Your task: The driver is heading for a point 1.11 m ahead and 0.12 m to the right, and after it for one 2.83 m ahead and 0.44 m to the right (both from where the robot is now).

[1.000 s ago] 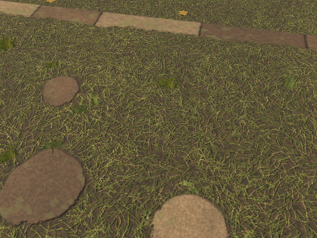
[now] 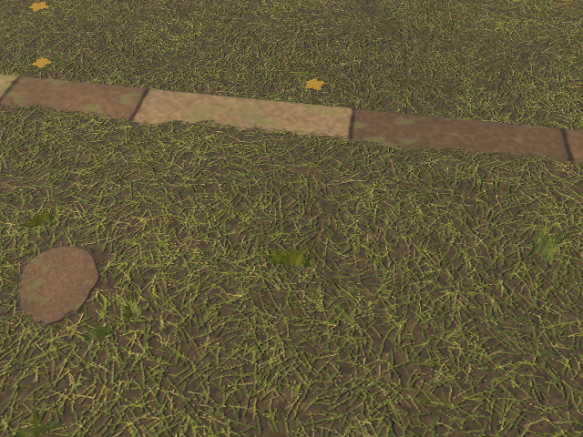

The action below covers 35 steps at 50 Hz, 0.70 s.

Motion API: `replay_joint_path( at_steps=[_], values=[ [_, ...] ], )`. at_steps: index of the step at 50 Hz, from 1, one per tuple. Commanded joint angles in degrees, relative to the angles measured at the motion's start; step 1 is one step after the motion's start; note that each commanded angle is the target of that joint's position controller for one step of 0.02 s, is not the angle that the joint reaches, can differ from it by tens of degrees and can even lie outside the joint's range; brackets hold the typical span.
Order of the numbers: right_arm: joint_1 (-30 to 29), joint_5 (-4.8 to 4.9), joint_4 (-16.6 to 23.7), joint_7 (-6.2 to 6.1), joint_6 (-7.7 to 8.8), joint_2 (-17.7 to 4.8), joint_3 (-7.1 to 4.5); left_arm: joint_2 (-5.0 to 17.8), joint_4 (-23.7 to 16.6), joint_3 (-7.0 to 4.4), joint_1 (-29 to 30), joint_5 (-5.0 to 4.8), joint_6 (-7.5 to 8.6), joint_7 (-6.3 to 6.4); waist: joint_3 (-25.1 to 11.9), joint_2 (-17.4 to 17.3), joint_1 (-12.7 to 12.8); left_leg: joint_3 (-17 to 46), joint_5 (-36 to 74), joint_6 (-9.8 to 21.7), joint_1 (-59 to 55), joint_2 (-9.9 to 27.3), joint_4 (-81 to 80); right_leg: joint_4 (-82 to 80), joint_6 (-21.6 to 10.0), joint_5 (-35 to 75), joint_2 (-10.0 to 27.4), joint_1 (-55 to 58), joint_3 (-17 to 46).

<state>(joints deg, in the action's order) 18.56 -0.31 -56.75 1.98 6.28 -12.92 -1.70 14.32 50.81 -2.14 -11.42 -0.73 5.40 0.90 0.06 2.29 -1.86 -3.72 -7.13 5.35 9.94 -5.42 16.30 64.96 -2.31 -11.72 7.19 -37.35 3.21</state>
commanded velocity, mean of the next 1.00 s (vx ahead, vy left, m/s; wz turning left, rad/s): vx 0.44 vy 0.00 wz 0.00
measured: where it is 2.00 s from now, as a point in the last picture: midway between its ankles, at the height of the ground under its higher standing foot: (316, 404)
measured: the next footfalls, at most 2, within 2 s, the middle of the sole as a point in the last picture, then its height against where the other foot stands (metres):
right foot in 0.30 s outside the picture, level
left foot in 0.84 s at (265, 385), level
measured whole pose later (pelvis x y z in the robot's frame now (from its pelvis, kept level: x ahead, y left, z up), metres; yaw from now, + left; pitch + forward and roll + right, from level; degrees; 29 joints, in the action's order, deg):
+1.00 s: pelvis +0.51 -0.02 -0.01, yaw +1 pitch +2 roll +0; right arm 6.1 -0.8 -51.9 1.6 4.7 -13.1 -2.0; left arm 14.5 55.6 -2.6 -15.6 -0.5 2.9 1.3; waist 2.7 1.8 0.7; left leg -3.5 -4.8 3.9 23.1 -1.3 25.9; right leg 64.3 1.4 -28.1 1.5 -24.1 2.2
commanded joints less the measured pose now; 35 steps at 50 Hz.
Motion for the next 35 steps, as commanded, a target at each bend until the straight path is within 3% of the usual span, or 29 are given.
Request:
replay_joint_path(
  at_steps=[1,5,10,12,13,14,15,16,17,18,19,20,21,22,23,25,28,32,35],
  values=[
    [-2.3,0.10,3.2,-1.14,0.95,-7.6,-1.23,2.5,-2.4,-0.69,-1.9,0.69,-0.30,0.37,3.1,-4.3,2.7,12.4,3.9,9.8,5.5,16.3,-11.6,-8.3,1.6,8.9,2.5,-1.7,0.2],
    [2.3,0.99,2.2,-1.95,0.22,-9.1,-1.48,1.6,-4.8,-0.34,7.2,0.21,0.31,-0.30,3.1,-4.5,-0.6,9.5,4.8,7.2,0.7,15.3,-10.6,-24.4,2.0,17.5,-0.1,0.1,-2.0],
    [6.6,1.47,0.3,-2.07,-0.95,-9.7,-1.78,2.3,-7.6,-0.11,14.4,-0.58,0.84,-2.01,4.7,-5.4,-2.8,10.3,3.4,6.4,-8.3,18.6,-6.6,-33.0,1.0,12.9,-1.8,-0.1,-2.5],
    [6.1,1.52,0.1,-2.21,-1.54,-10.4,-2.12,3.5,-8.0,-0.46,13.4,-0.59,1.37,-2.64,4.0,-6.1,-1.5,11.1,6.0,5.6,-10.9,20.1,-3.6,-35.4,-0.6,8.3,-2.7,2.8,-2.9],
    [5.1,1.51,0.3,-2.25,-1.85,-10.8,-2.25,4.5,-7.5,-0.94,10.7,-0.55,1.61,-2.75,2.6,-6.8,0.4,10.7,11.7,4.9,-11.1,19.9,-0.5,-36.5,-1.5,6.6,-3.9,7.3,-4.0],
    [3.9,1.33,0.7,-2.25,-2.15,-10.5,-2.05,6.3,-5.7,-2.03,4.3,-0.42,1.75,-2.63,-1.0,-6.6,3.9,8.7,21.3,3.7,-10.2,17.7,7.0,-37.8,-2.8,6.0,-5.8,16.0,-5.5],
    [3.3,0.63,1.6,-2.22,-2.20,-8.5,-1.25,9.9,-2.6,-3.64,-6.9,-0.24,1.88,-2.21,-8.4,-4.5,8.3,5.6,22.8,1.8,-3.8,14.2,20.8,-36.6,-5.4,7.5,-3.3,31.6,-2.6],
    [7.5,-0.06,3.3,-1.91,-1.25,-3.1,0.51,16.7,-1.1,-5.22,-15.9,0.93,1.60,-1.91,-17.7,7.7,8.6,1.1,3.8,-2.2,17.3,6.4,44.1,-37.8,-13.0,5.5,11.5,54.7,19.4],
    [9.6,1.10,2.4,-1.54,0.31,-1.8,1.07,14.3,-0.3,-4.57,-17.8,0.71,1.30,-2.25,-22.8,14.8,8.1,7.4,-24.3,-3.0,30.1,1.8,56.1,-47.1,-17.9,-1.5,17.1,61.6,39.4],
    [5.0,2.47,3.2,-1.32,1.29,-8.4,-0.55,9.9,-1.1,-3.19,-13.4,0.35,1.45,-2.33,-15.0,9.1,7.7,10.7,-21.9,-1.7,35.5,5.8,61.1,-47.9,-14.8,-3.5,15.0,55.3,33.4],
    [0.5,2.87,4.6,-1.36,1.58,-9.4,-0.87,7.4,-2.4,-2.38,-7.9,0.28,1.33,-2.27,-9.3,5.4,6.2,9.1,-16.3,-1.0,35.4,9.0,59.9,-48.6,-12.4,0.1,12.7,47.0,24.2],
    [-1.7,2.21,4.9,-1.71,1.27,-8.6,-1.01,5.8,-3.1,-1.76,-3.5,0.48,1.26,-2.56,-5.3,1.2,4.4,7.9,-11.8,-1.3,32.8,11.3,56.2,-50.8,-11.3,4.8,10.0,38.8,17.9],
    [-1.8,1.44,4.9,-2.03,0.50,-8.1,-1.45,4.3,-3.3,-1.31,-1.5,0.76,1.40,-2.80,-3.2,1.4,2.6,8.0,-8.8,-1.6,29.7,13.0,52.3,-52.9,-10.1,7.5,7.6,33.6,13.4],
    [-0.7,1.29,4.6,-2.07,-0.36,-6.7,-1.41,3.6,-2.8,-1.12,-1.2,1.01,1.42,-3.02,-2.4,2.2,1.4,7.8,-7.0,-1.9,26.7,13.5,50.6,-54.6,-9.8,8.9,6.2,30.3,10.8],
    [0.2,1.21,4.2,-2.13,-1.01,-5.3,-1.30,3.9,-2.1,-1.24,-2.2,1.02,1.60,-3.08,-2.0,2.2,0.8,7.2,-6.0,-2.3,25.5,13.5,49.5,-55.6,-10.2,11.7,5.5,28.7,8.9],
    [-1.2,0.98,5.0,-2.31,-1.68,-5.0,-1.49,5.5,-0.7,-1.69,-4.3,1.04,1.79,-2.68,-0.6,1.3,0.4,6.8,-2.8,-3.1,27.8,13.7,46.3,-56.8,-10.9,16.8,5.2,28.2,6.0],
    [-8.0,0.54,7.4,-2.30,-1.69,-4.9,-1.69,6.4,0.7,-1.89,-7.2,0.94,1.28,-1.65,1.1,0.7,1.7,6.6,4.8,-4.2,32.5,13.8,36.8,-57.7,-10.6,19.3,5.0,30.5,3.7],
    [-16.2,0.85,9.6,-1.64,-1.24,-3.7,-1.27,7.3,2.1,-1.92,-10.3,0.39,0.83,-0.86,2.9,1.0,4.1,4.7,13.4,-4.2,30.2,11.9,23.5,-58.9,-9.0,15.5,3.7,31.6,0.6],
    [-21.1,1.25,11.2,-0.95,-0.99,-3.8,-1.01,7.6,3.8,-2.09,-13.5,0.01,0.36,-0.68,4.6,1.0,5.7,4.2,13.0,-3.7,30.7,10.8,18.2,-58.1,-8.9,13.9,5.1,36.1,0.5]
  ],
)
Velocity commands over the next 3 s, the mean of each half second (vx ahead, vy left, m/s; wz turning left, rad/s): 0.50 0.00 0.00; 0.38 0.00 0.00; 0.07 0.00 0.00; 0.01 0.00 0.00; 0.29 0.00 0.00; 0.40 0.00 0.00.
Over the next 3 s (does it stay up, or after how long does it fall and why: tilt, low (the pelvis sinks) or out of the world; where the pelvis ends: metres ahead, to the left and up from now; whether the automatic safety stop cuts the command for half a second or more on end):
stays up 0.97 -0.03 0.00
